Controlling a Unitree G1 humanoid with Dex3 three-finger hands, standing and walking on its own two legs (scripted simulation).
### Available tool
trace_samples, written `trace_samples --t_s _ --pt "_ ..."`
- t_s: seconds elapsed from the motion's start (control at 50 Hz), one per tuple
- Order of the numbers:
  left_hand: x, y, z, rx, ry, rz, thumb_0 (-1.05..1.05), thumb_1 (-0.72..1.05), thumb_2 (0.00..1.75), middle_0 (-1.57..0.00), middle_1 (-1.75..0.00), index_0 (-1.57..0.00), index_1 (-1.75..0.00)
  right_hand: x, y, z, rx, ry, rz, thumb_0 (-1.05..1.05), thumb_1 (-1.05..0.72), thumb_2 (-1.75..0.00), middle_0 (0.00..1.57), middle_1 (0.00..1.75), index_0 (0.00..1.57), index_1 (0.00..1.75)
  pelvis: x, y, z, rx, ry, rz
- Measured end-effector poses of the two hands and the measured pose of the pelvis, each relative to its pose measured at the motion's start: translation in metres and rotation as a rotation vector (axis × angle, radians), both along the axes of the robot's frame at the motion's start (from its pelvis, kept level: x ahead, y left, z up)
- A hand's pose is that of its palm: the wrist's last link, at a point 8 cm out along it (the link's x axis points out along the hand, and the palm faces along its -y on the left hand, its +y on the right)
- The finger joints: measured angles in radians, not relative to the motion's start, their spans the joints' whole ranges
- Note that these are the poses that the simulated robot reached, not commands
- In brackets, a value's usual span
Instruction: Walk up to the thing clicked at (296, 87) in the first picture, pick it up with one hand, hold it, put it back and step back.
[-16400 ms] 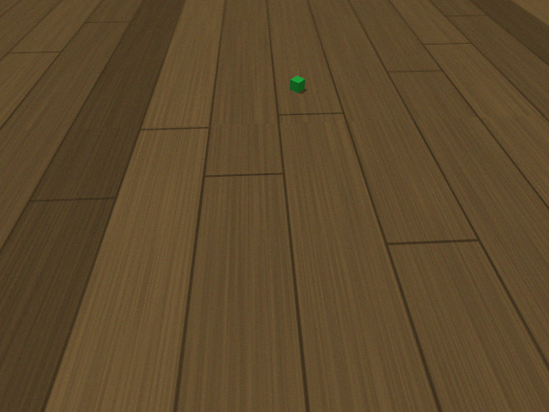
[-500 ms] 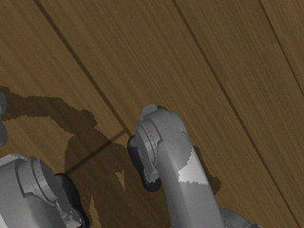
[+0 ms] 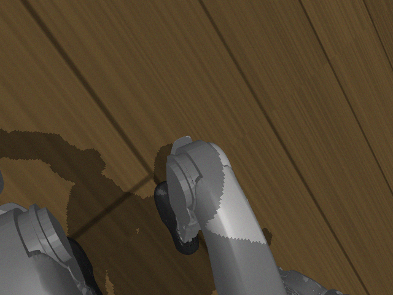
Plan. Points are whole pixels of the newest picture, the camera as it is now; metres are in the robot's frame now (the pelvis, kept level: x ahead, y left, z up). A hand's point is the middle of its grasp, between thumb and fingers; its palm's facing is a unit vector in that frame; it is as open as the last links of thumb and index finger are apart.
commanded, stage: rest palm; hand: left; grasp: from above
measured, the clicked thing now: out of the picture +0.45 +0.29 -0.27
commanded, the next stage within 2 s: close in 0.04 s
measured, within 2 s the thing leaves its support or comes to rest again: leaves its support in 1.58 s
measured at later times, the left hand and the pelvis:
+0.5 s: hand out of the picture +0.43 +0.28 -0.25, palm faces -0.07 -0.46 -0.89, open 11.7 cm; pelvis +0.00 +0.00 -0.01, yaw +0 degrees
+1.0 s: hand out of the picture +0.43 +0.28 -0.25, palm faces -0.04 -0.45 -0.89, open 11.5 cm; pelvis +0.00 +0.00 -0.01, yaw -1 degrees
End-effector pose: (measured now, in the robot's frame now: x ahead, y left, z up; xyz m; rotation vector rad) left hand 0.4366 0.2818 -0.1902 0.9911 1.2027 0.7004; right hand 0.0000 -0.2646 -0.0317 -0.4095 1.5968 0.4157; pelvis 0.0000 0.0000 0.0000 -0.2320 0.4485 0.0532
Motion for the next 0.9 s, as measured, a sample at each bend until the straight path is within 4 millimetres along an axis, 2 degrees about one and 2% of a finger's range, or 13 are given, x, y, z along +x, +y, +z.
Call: trace_samples --t_s 0.16,0.24,0.34,0.74,0.9 --pt "-0.002 0.005 -0.005 -0.047 -0.012 0.090 0.00 -0.31 0.95 -0.24 -0.93 -0.27 -0.96 0.007 -0.002 -0.012 0.021 -0.009 0.038 0.00 -0.92 -0.91 0.19 0.30 0.19 0.30 0.001 -0.001 -0.008 0.005 -0.014 0.002" --pt "-0.002 0.009 -0.007 -0.055 -0.001 0.066 0.00 -0.22 0.95 -0.32 -0.93 -0.33 -0.96 0.013 0.000 -0.020 0.029 -0.026 0.036 0.00 -0.92 -0.91 0.19 0.30 0.19 0.30 0.000 0.000 -0.010 0.006 -0.009 -0.003" --pt "-0.003 0.010 -0.006 -0.051 0.009 0.017 -0.01 -0.22 0.92 -0.35 -0.91 -0.34 -0.93 0.019 0.005 -0.024 0.041 -0.048 0.033 0.00 -0.91 -0.90 0.19 0.30 0.19 0.30 -0.003 0.000 -0.009 0.004 -0.007 -0.005" --pt "-0.004 0.009 -0.005 -0.026 0.004 0.001 -0.02 -0.23 0.92 -0.48 -0.79 -0.41 -0.83 0.012 -0.001 -0.009 0.008 -0.028 0.032 0.00 -0.91 -0.90 0.19 0.30 0.19 0.30 -0.001 0.000 -0.005 -0.009 -0.013 -0.008" --pt "-0.005 0.008 -0.005 -0.030 -0.006 0.015 -0.03 -0.21 0.91 -0.55 -0.77 -0.41 -0.81 0.013 -0.001 -0.009 0.006 -0.037 0.042 0.00 -0.91 -0.90 0.19 0.30 0.19 0.30 0.000 0.000 -0.006 -0.013 -0.021 -0.004"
